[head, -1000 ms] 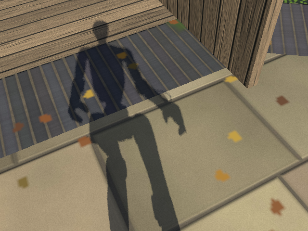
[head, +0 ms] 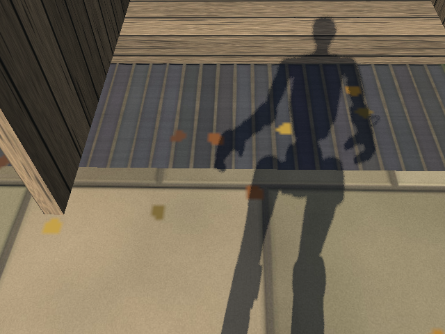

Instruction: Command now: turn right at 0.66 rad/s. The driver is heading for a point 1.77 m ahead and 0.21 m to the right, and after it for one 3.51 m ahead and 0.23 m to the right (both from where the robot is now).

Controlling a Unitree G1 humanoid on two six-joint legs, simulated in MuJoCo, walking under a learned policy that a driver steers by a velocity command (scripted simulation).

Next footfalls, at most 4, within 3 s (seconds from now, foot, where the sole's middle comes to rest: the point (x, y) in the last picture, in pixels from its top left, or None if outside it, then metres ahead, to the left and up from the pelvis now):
0.06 left None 0.03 0.11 -0.77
0.54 right None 0.00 -0.15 -0.77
1.02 left None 0.05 0.10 -0.77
1.58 right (266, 324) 0.49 -0.07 -0.77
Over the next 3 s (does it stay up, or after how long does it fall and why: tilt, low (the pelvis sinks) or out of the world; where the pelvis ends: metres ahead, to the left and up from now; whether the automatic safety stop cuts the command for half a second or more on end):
stays up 1.61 -0.28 -0.03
